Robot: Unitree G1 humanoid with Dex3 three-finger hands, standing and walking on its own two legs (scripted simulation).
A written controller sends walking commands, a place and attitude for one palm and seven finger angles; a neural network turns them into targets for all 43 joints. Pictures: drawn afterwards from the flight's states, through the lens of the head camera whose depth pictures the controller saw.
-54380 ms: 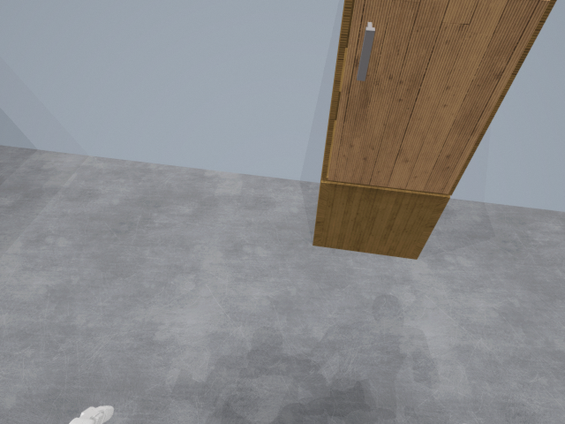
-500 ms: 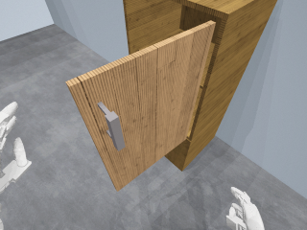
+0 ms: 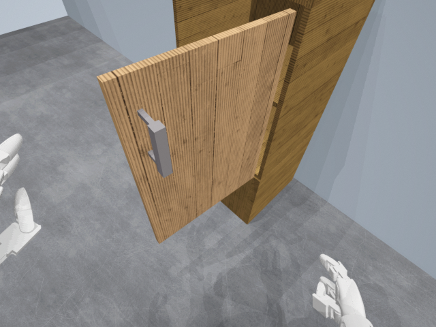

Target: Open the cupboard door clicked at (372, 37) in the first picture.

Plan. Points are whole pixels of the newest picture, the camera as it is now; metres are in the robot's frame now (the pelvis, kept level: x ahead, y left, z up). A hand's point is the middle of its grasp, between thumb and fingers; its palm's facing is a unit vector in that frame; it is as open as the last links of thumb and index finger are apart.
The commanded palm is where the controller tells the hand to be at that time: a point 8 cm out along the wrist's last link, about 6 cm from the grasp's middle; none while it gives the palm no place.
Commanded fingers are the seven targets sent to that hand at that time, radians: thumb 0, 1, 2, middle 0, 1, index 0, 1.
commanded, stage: step back with the hand held close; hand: left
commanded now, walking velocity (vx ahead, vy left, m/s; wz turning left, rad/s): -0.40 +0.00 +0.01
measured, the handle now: (154, 144) +0.40 +0.13 +0.12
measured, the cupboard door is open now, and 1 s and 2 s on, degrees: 84 84 84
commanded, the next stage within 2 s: stop stepping back and stand still in 0.26 s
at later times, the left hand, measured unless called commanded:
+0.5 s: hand out of the picture +0.05 +0.26 +0.15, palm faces +0.32 -0.80 -0.50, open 7.4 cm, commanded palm -0.02 +0.32 +0.18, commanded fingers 0.00 0.90 0.90 -0.20 -0.30 -0.20 -0.30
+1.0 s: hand out of the picture -0.02 +0.27 +0.17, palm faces +0.41 -0.80 -0.44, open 7.4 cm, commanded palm -0.08 +0.32 +0.18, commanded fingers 0.00 0.90 0.90 -0.20 -0.30 -0.20 -0.30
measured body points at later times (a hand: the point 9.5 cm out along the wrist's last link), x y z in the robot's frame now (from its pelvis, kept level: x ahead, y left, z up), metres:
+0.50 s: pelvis -0.16 +0.02 +0.00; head -0.12 +0.04 +0.44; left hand +0.03 +0.30 +0.18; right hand +0.01 -0.22 -0.08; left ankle -0.18 +0.14 -0.72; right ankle -0.09 -0.10 -0.74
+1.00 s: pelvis -0.22 +0.02 -0.01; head -0.23 +0.05 +0.44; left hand -0.05 +0.32 +0.19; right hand -0.07 -0.22 -0.07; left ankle -0.18 +0.14 -0.74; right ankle -0.20 -0.08 -0.70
